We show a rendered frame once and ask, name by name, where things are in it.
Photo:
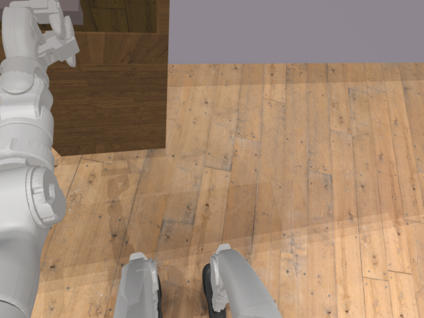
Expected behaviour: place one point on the drawer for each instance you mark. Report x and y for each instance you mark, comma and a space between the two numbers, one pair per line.
115, 16

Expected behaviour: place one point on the handle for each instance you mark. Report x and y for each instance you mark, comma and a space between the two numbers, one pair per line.
69, 7

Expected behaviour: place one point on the cabinet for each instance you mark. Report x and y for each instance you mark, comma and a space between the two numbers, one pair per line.
115, 98

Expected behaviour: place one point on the left robot upper arm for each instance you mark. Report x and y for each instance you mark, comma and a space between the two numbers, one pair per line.
31, 201

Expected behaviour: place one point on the robot left thigh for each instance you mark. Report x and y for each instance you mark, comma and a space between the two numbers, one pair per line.
139, 281

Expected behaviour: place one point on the robot left forearm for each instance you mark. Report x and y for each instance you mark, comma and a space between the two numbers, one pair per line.
26, 123

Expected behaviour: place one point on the robot right thigh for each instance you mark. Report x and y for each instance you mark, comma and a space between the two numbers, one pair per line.
247, 295

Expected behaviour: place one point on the left robot hand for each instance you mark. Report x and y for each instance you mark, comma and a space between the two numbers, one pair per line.
22, 36

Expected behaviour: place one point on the robot thigh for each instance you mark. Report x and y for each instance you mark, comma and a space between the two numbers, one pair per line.
247, 295
139, 281

